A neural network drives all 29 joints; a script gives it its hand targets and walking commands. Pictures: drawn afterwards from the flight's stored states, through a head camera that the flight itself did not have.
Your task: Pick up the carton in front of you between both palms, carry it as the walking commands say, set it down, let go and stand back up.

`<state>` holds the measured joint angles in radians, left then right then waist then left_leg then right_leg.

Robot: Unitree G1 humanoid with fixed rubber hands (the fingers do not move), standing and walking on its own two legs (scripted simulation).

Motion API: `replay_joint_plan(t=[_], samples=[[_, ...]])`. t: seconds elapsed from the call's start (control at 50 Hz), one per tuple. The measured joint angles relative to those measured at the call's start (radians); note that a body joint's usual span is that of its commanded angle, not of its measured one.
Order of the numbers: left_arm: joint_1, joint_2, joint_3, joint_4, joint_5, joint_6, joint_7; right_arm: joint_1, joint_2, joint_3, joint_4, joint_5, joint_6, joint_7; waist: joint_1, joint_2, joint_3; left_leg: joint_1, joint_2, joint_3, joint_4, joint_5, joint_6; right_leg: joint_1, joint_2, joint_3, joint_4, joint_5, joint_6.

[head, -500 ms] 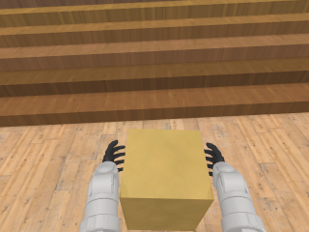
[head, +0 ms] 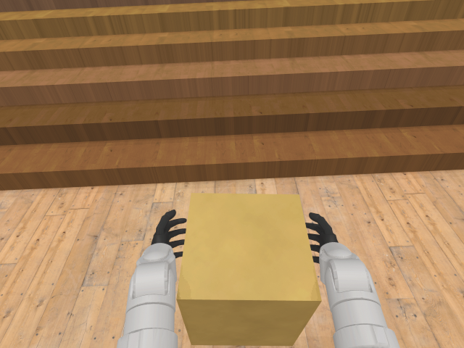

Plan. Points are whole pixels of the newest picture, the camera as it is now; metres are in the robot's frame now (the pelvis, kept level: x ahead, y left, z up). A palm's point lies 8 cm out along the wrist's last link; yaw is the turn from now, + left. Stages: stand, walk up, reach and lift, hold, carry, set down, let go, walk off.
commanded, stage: reach and lift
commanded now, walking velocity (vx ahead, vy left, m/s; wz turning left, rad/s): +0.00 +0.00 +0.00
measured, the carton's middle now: (243, 272) +0.30 +0.00 -0.05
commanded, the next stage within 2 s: hold in 0.28 s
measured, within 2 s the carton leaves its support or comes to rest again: neither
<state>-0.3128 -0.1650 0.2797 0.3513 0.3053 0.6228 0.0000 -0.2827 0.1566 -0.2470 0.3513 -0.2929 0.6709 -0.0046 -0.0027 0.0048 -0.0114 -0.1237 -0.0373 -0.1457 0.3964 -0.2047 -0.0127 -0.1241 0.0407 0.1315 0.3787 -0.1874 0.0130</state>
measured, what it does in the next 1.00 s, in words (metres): stands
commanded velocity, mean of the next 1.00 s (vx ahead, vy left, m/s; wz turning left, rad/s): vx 0.08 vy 0.00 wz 0.00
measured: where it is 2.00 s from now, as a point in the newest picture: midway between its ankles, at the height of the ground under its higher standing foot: (230, 301)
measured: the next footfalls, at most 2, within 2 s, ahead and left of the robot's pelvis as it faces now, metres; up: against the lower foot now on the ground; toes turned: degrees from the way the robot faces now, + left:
left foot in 1.38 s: +0.18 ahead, +0.11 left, +0.00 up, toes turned +11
right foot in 1.74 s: +0.56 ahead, -0.06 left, +0.00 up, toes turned -9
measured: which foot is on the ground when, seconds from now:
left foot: down 0.00-1.00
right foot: down 0.00-1.00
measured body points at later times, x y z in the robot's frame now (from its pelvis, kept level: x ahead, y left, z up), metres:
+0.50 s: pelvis +0.00 +0.00 +0.00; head -0.05 +0.01 +0.45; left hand +0.30 +0.16 +0.06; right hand +0.29 -0.14 +0.04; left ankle +0.01 +0.13 -0.74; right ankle +0.02 -0.13 -0.74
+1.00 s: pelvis +0.00 +0.01 -0.01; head -0.04 +0.01 +0.44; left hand +0.32 +0.16 +0.07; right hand +0.31 -0.14 +0.05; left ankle +0.01 +0.13 -0.74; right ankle +0.01 -0.13 -0.74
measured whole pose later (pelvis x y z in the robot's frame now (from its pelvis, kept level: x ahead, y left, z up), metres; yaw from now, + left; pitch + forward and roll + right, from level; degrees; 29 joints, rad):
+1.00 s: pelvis +0.00 +0.01 -0.01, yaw +1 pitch -1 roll -1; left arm -0.31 -0.17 0.23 0.18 0.27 0.78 0.02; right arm -0.27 0.15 -0.21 0.18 -0.24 0.81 -0.01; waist -0.01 0.00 -0.10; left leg -0.24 0.00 -0.05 0.54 -0.38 -0.02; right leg -0.21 0.01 0.07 0.48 -0.31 0.02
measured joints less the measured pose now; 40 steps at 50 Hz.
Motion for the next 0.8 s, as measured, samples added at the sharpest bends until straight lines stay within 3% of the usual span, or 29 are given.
replay_joint_plan(t=[0.28, 0.44, 0.8], samples=[[0.024, 0.006, -0.033, -0.041, -0.014, 0.049, 0.005, 0.035, -0.008, 0.032, -0.043, 0.015, 0.039, -0.003, -0.005, 0.0, -0.006, 0.054, 0.0, 0.005, -0.034, 0.005, 0.006, 0.057, -0.006, 0.003, -0.04, 0.008, 0.002], [0.038, 0.01, -0.055, -0.106, -0.034, 0.093, 0.009, 0.052, -0.012, 0.057, -0.112, 0.038, 0.086, -0.012, 0.009, -0.004, -0.003, 0.083, 0.001, 0.014, -0.048, 0.012, 0.008, 0.081, -0.007, 0.01, -0.051, 0.015, 0.005], [-0.028, -0.008, 0.005, -0.058, 0.012, 0.106, -0.005, -0.024, 0.006, -0.008, -0.051, -0.006, 0.095, 0.01, 0.007, -0.007, 0.014, 0.071, -0.001, 0.017, -0.021, 0.012, 0.007, 0.071, -0.006, 0.006, -0.024, 0.015, 0.006]])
